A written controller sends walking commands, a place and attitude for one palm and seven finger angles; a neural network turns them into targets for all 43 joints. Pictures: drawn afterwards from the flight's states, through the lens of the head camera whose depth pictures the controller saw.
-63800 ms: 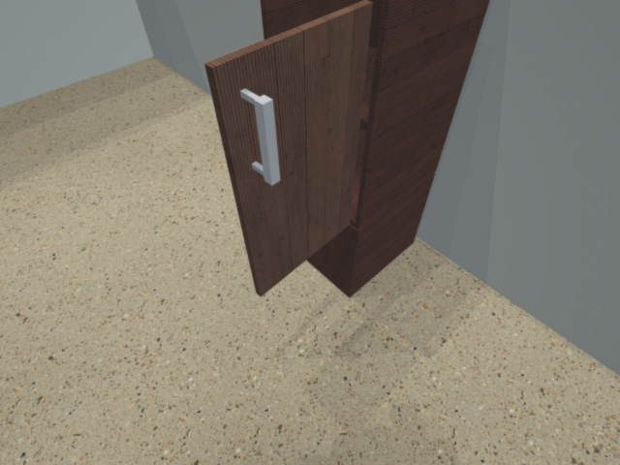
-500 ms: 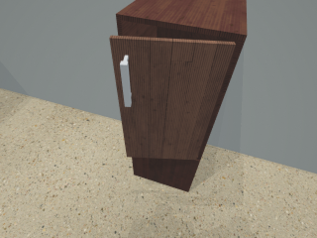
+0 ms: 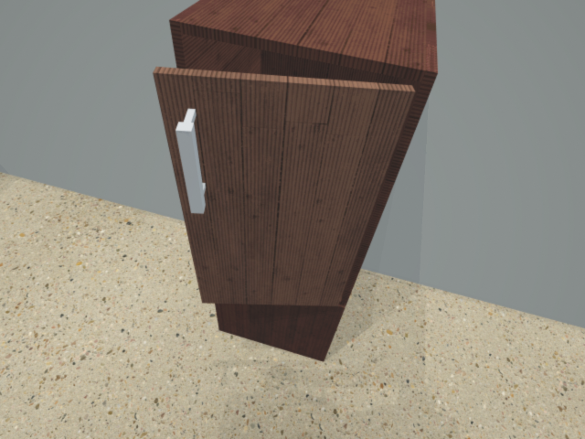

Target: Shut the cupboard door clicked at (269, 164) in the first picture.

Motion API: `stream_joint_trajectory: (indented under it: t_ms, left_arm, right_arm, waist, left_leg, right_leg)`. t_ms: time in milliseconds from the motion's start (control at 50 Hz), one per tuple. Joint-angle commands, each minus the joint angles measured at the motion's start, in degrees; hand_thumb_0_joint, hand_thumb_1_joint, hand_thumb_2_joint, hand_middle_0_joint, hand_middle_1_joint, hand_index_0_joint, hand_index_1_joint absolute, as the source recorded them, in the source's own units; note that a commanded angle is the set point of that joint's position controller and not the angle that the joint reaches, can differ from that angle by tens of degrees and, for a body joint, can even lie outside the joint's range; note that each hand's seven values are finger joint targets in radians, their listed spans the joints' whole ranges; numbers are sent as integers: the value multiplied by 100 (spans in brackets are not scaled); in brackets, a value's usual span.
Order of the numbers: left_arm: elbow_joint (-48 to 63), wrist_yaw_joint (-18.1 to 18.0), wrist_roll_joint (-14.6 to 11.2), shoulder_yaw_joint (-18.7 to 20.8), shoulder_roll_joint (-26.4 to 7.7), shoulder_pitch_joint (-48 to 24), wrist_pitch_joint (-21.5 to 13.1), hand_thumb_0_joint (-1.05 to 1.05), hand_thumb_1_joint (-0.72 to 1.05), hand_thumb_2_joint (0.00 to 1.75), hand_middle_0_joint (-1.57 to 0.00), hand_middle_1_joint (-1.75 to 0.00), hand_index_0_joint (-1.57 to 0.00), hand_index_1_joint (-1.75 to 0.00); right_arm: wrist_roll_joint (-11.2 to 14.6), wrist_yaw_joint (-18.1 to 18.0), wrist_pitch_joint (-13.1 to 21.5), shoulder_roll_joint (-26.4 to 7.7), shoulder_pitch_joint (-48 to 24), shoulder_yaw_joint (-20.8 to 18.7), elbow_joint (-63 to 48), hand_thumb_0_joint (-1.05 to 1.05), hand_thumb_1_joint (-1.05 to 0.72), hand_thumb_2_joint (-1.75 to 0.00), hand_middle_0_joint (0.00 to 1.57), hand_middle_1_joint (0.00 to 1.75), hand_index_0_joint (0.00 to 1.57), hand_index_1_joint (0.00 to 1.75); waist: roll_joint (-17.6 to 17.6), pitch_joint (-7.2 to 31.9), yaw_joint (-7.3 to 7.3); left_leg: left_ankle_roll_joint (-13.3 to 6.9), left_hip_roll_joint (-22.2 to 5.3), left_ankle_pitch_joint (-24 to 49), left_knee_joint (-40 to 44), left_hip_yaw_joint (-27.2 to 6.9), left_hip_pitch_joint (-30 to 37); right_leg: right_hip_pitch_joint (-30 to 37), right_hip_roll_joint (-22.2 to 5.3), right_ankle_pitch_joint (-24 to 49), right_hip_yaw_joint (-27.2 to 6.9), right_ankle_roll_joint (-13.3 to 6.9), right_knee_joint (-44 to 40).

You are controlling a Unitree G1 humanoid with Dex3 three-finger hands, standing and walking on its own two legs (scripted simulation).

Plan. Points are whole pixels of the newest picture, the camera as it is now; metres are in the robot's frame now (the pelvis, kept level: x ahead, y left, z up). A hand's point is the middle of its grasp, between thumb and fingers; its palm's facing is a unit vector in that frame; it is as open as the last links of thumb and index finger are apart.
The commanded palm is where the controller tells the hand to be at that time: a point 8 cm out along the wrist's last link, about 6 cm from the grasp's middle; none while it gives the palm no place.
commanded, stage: come to a stop and stand still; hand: left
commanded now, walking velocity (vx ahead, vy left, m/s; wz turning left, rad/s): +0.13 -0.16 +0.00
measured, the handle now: (194, 163) +0.46 +0.18 +0.13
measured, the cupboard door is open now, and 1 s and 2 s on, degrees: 16 16 16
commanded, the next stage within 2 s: look again from close up in 1.08 s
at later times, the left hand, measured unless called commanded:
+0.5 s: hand out of the picture +0.08 +0.14 -0.17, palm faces +0.10 -0.98 -0.19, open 7.3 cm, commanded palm none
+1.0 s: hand out of the picture -0.05 +0.10 -0.17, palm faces +0.08 -0.99 -0.13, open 7.4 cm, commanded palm none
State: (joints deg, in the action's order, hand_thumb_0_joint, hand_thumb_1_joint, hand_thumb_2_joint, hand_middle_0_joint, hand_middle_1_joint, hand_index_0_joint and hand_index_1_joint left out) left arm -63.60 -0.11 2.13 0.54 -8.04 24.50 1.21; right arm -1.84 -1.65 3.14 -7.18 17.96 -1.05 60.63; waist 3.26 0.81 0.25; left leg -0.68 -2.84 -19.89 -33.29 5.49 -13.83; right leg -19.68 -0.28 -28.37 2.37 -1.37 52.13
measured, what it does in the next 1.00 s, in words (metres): steps on the spot: right foot, then left foot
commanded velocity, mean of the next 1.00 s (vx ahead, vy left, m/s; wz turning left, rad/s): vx -0.04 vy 0.04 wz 0.01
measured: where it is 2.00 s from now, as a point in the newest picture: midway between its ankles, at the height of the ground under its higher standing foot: outside the picture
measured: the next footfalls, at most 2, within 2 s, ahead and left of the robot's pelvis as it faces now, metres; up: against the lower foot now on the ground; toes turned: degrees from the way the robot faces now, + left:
right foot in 0.16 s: +0.05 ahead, -0.14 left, +0.00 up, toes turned +4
left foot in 0.44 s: +0.06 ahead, +0.06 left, +0.00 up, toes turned +9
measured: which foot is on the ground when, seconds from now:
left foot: down 0.00-0.18, up 0.20-0.42, down 0.44-1.00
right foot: up 0.00-0.14, down 0.16-1.00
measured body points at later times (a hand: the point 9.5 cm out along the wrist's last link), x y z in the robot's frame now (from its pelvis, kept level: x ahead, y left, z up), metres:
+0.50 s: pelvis +0.01 -0.04 +0.00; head +0.02 -0.02 +0.45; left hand +0.07 +0.20 -0.16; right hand +0.04 -0.26 -0.15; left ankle +0.02 +0.05 -0.73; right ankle +0.07 -0.14 -0.73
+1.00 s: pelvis -0.01 -0.05 +0.01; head -0.02 -0.04 +0.46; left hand -0.05 +0.15 -0.16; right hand +0.00 -0.27 -0.15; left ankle +0.02 +0.05 -0.73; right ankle +0.01 -0.15 -0.73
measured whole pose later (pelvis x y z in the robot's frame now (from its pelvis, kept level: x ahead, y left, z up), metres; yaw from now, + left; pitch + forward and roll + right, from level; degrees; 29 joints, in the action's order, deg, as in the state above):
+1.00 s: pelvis -0.01 -0.05 +0.01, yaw +3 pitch -2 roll +0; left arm -64.3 -1.6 1.2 -1.1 -6.7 20.6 0.0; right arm -0.8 -1.0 -0.4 -7.9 16.6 -0.1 63.8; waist 1.3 -0.1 -0.7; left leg -1.9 -0.7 -9.5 -23.2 7.1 -12.4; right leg -11.0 -0.6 -12.3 3.9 -1.0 24.7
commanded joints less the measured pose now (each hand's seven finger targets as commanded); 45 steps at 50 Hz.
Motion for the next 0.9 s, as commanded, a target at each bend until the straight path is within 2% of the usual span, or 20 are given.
stream_joint_trajectory:
  t_ms: [0, 60, 100, 120, 140, 160, 180, 220, 240, 300, 340, 400, 440, 480, 540, 580, 640, 700, 800, 880]
  left_arm:
    - [671, 88, -65, 159, -170, -545, -209, 0, 90, 90, -20, -30, -20, -30]
    - [553, 98, -78, 140, -5, -213, -201, 0, 90, 90, -20, -30, -20, -30]
    - [414, 29, -74, 165, -80, 58, -254, 0, 90, 90, -20, -30, -20, -30]
    - [308, -35, -97, 191, -320, 231, -318, 0, 90, 90, -20, -30, -20, -30]
    - [268, -109, -99, 223, -689, 247, -382, 0, 90, 90, -20, -30, -20, -30]
    - [311, -134, -121, 244, -958, 139, -390, 0, 90, 90, -20, -30, -20, -30]
    - [437, -137, -108, 242, -1089, -137, -355, 0, 90, 90, -20, -30, -20, -30]
    - [494, -198, -83, 238, -966, -508, -362, 0, 90, 90, -20, -30, -20, -30]
    - [503, -224, -81, 188, -854, -581, -339, 0, 90, 90, -20, -30, -20, -30]
    - [640, -276, -69, 249, -966, -797, -225, 0, 90, 90, -20, -30, -20, -30]
    - [722, -275, -79, 310, -1054, -936, -161, 0, 90, 90, -20, -30, -20, -30]
    - [841, -253, -109, 330, -960, -1165, -59, 0, 90, 90, -20, -30, -20, -30]
    - [972, -204, -145, 270, -571, -1157, 15, 0, 90, 90, -20, -30, -20, -30]
    - [906, -201, -61, 242, -397, -1036, 75, 0, 90, 90, -20, -30, -20, -30]
    - [752, -153, -39, 189, -323, -773, 68, 0, 90, 90, -20, -30, -20, -30]
    - [681, -144, -42, 142, -287, -684, 20, 0, 90, 90, -20, -30, -20, -30]
    - [530, -181, -62, 77, -412, -483, -131, 0, 90, 90, -20, -30, -20, -30]
    - [445, -192, -106, 40, -492, -576, -221, 0, 90, 90, -20, -30, -20, -30]
    - [319, -190, -109, -8, -467, -448, -215, 0, 90, 90, -20, -30, -20, -30]
    - [174, -189, -105, -36, -442, -252, -222, 0, 90, 90, -20, -30, -20, -30]
  right_arm:
    - [-27, -124, 45, -1072, 662, -202, 61, 0, -90, -90, 20, 30, 20, 30]
    - [-3, -104, -12, -1042, 159, -203, -65, 0, -90, -90, 20, 30, 20, 30]
    - [45, -93, -60, -939, 220, -183, -33, 0, -90, -90, 20, 30, 20, 30]
    - [73, -68, -68, -741, 288, -138, -7, 0, -90, -90, 20, 30, 20, 30]
    - [114, -37, -87, -425, 399, -55, -19, 0, -90, -90, 20, 30, 20, 30]
    - [148, -36, -145, -267, 579, -34, -13, 0, -90, -90, 20, 30, 20, 30]
    - [149, -47, -192, -304, 665, -79, 19, 0, -90, -90, 20, 30, 20, 30]
    - [162, -58, -283, -216, 500, -61, 69, 0, -90, -90, 20, 30, 20, 30]
    - [176, -61, -308, -227, 503, -71, 106, 0, -90, -90, 20, 30, 20, 30]
    - [180, -24, -364, -149, 463, -70, 139, 0, -90, -90, 20, 30, 20, 30]
    - [150, 2, -409, -179, 465, -91, 87, 0, -90, -90, 20, 30, 20, 30]
    - [121, 26, -397, -220, 669, -114, 118, 0, -90, -90, 20, 30, 20, 30]
    - [49, 11, -342, -602, 421, -156, -97, 0, -90, -90, 20, 30, 20, 30]
    - [38, 12, -306, -689, -277, -151, -309, 0, -90, -90, 20, 30, 20, 30]
    - [49, -18, -271, -696, -446, -125, -415, 0, -90, -90, 20, 30, 20, 30]
    - [59, -21, -253, -681, -388, -124, -399, 0, -90, -90, 20, 30, 20, 30]
    - [112, 4, -213, -618, -178, -95, -309, 0, -90, -90, 20, 30, 20, 30]
    - [118, 17, -234, -604, -29, -73, -182, 0, -90, -90, 20, 30, 20, 30]
    - [123, 42, -243, -578, -61, -1, -14, 0, -90, -90, 20, 30, 20, 30]
    - [121, 43, -261, -529, 37, 32, 109, 0, -90, -90, 20, 30, 20, 30]
  waist:
    - [-1105, -702, 132]
    - [-1387, -443, -106]
    - [-823, -187, -240]
    - [-371, -28, -325]
    - [525, 229, -260]
    - [971, 403, -146]
    - [360, 329, -59]
    - [1263, -21, -51]
    - [1258, -55, -69]
    - [514, 32, -62]
    - [558, -6, -41]
    - [120, -190, 94]
    - [-1078, -445, -43]
    - [-1598, -661, -236]
    - [-1043, -495, -282]
    - [-720, -445, -264]
    - [-192, -227, -167]
    - [341, 65, 7]
    - [-177, -367, -1]
    - [-174, -641, -22]
  left_leg:
    - [-1117, -1702, 2999, 1554, -1435, 396]
    - [-752, -1128, 2333, 1286, -818, -172]
    - [-432, -765, 2123, 713, -528, -340]
    - [-198, -524, 1431, 394, -383, -501]
    - [48, -173, 58, -18, -138, -985]
    - [130, 32, -1054, -417, -80, -770]
    - [91, 36, -1180, -607, -185, -425]
    - [121, -73, -1164, -1067, -232, -660]
    - [128, -58, -1120, -1185, -282, -665]
    - [187, 82, -720, -824, -96, -456]
    - [204, 117, -304, -468, -20, -206]
    - [135, 89, 548, 740, 7, 522]
    - [-293, -794, 544, 1630, -1114, -143]
    - [-646, -1160, 167, 2299, -1416, -1187]
    - [-699, -1031, 146, 2203, -1133, -1016]
    - [-686, -939, 432, 2011, -1071, -577]
    - [-345, -498, 841, 1392, -763, -111]
    - [-150, -367, 1228, 1184, -504, 457]
    - [-126, -386, 533, 1532, -545, 322]
    - [-111, -355, 282, 1618, -567, 182]
  right_leg:
    - [-1143, -411, 199, -18, 25, -37]
    - [130, -160, 1203, 415, 112, -1415]
    - [1002, -61, 2344, 514, 192, -2378]
    - [1531, -373, 2921, 167, 209, -2698]
    - [2041, -1273, 4017, -840, -31, -2763]
    - [1756, -1975, 4676, -1282, -454, -3073]
    - [1422, -2058, 4916, -1112, -661, -3123]
    - [1175, -1908, 6002, -1039, -768, -2908]
    - [1166, -1900, 6204, -890, -836, -2881]
    - [1020, -1857, 5382, -755, -957, -2923]
    - [688, -1798, 4221, -794, -912, -3056]
    - [-71, -1404, 2221, -591, -529, -2930]
    - [-128, -593, 1096, -82, -88, -2402]
    - [660, -362, 915, 172, 43, -1610]
    - [641, -358, 924, 34, 51, -1229]
    - [544, -366, 1047, -2, 79, -1728]
    - [751, -636, 1896, -488, 39, -3014]
    - [602, -776, 2266, -658, -64, -3080]
    - [321, -678, 1245, -622, -38, -3407]
    - [232, -640, 932, -615, -43, -3561]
